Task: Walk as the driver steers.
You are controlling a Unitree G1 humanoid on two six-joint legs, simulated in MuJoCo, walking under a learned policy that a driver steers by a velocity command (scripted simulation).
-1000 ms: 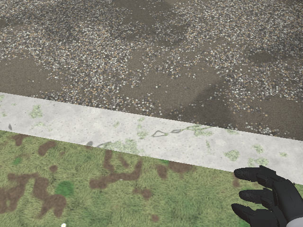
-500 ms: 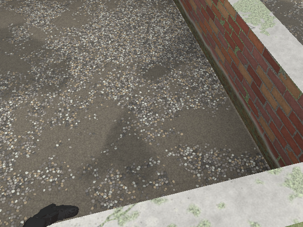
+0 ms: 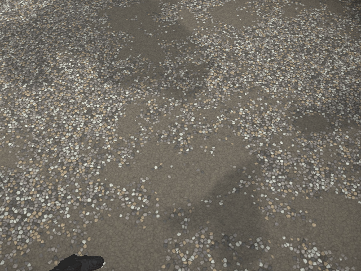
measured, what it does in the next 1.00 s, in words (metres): walks backwards, turning right: right foot, then right foot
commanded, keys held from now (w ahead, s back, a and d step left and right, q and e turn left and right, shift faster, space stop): w+e+shift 0.66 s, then w+shift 0.06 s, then w+q+shift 0.28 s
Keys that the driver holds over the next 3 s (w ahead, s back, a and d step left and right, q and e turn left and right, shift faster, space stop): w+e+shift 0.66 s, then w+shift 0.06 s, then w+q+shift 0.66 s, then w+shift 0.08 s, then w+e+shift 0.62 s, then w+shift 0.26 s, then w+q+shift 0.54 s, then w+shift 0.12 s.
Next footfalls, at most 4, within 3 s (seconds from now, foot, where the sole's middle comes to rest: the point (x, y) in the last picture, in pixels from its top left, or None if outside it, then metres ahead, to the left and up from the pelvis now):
0.12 right None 0.12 -0.15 -0.71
0.64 right None -0.10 -0.08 -0.71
0.84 left None -0.02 0.09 -0.71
1.28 left None -0.11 0.13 -0.71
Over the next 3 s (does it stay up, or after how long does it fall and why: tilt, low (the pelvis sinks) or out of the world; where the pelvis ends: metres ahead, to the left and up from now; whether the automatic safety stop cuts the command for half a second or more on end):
stays up -0.14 0.04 0.05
